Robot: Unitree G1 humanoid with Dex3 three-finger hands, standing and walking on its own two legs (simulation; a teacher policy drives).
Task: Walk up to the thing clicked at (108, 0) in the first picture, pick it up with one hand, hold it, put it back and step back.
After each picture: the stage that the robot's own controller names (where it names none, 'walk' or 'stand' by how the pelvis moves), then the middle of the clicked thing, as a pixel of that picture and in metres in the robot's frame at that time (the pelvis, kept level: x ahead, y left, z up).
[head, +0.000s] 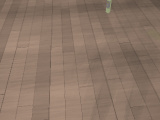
stand; (108, 4) +2.23 -0.42 -0.66
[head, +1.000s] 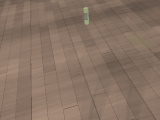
walk; (86, 16) +2.13 +0.06 -0.63
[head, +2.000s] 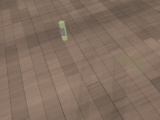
walk; (63, 31) +1.54 +0.29 -0.65
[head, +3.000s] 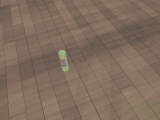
walk; (63, 61) +1.04 +0.24 -0.65
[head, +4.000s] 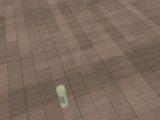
walk; (62, 96) +0.66 +0.22 -0.64
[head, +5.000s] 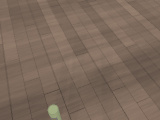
stand; (55, 116) +0.46 +0.21 -0.63
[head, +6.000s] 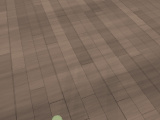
stand; out of the picture +0.43 +0.20 -0.65
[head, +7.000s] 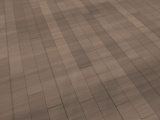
stand; out of the picture +0.40 +0.21 -0.66
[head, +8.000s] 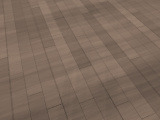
stand; out of the picture +0.39 +0.22 -0.66
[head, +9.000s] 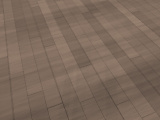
go down; out of the picture +0.39 +0.21 -0.66
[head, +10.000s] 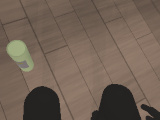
go down; (22, 58) +0.46 +0.25 -0.30
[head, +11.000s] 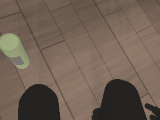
approach; (16, 54) +0.47 +0.26 -0.25
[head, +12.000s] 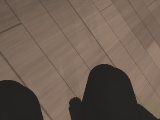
close in; out of the picture +0.45 +0.30 -0.16
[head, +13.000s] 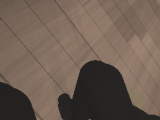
close; out of the picture +0.44 +0.31 -0.16
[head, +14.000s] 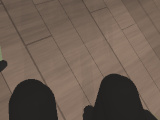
lift; out of the picture +0.38 +0.28 -0.07
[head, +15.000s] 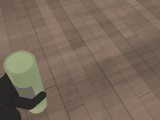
hold; (30, 87) +0.32 +0.18 +0.06
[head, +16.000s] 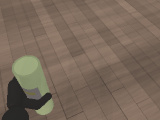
hold; (37, 89) +0.32 +0.16 +0.03
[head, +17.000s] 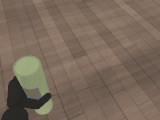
hold; (37, 89) +0.32 +0.17 +0.03
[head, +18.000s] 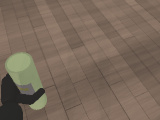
crouch; (30, 85) +0.34 +0.19 +0.01
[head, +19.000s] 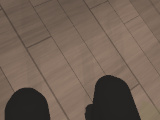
lower; out of the picture +0.48 +0.27 -0.06
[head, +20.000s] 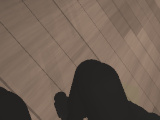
lower; out of the picture +0.45 +0.32 -0.16
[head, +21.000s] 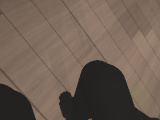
lower; out of the picture +0.44 +0.32 -0.16
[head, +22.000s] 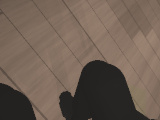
lower; out of the picture +0.44 +0.31 -0.16
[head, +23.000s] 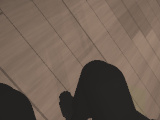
lower; out of the picture +0.43 +0.31 -0.16
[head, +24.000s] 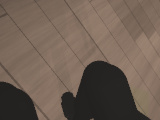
draw back; out of the picture +0.43 +0.31 -0.16
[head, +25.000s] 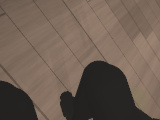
rise; out of the picture +0.43 +0.31 -0.16
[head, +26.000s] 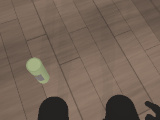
walk; (39, 72) +0.46 +0.24 -0.37
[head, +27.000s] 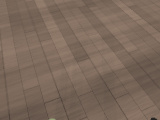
stand; out of the picture +0.39 +0.21 -0.60
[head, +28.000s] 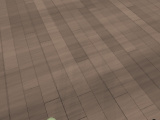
stand; out of the picture +0.40 +0.22 -0.60
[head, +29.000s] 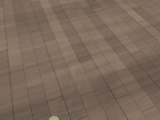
stand; out of the picture +0.40 +0.21 -0.62
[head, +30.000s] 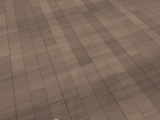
stand; out of the picture +0.41 +0.21 -0.66
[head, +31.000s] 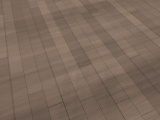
stand; out of the picture +0.39 +0.22 -0.66
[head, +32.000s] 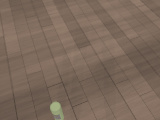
walk; (57, 112) +0.44 +0.19 -0.63
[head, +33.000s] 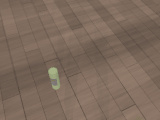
walk; (54, 79) +0.69 +0.23 -0.64
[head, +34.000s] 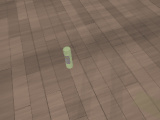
stand; (68, 58) +1.05 +0.22 -0.63
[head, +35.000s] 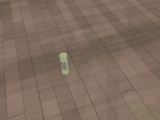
stand; (64, 63) +0.99 +0.20 -0.65
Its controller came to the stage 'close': yes
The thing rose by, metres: 0.67
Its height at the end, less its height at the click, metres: +0.00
